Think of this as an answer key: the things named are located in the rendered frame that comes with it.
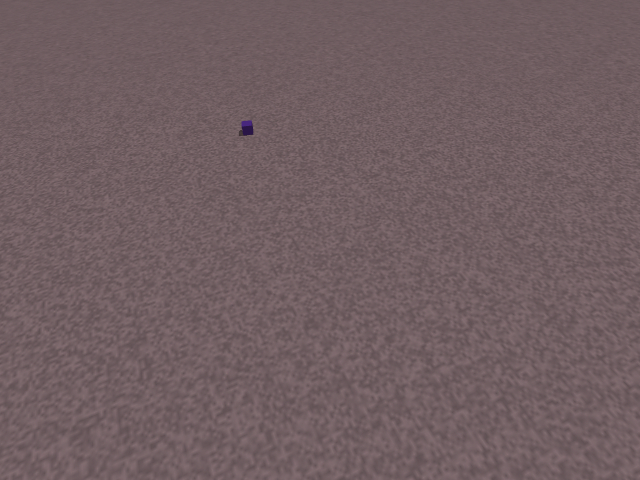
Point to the cube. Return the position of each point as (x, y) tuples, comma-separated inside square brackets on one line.
[(247, 127)]

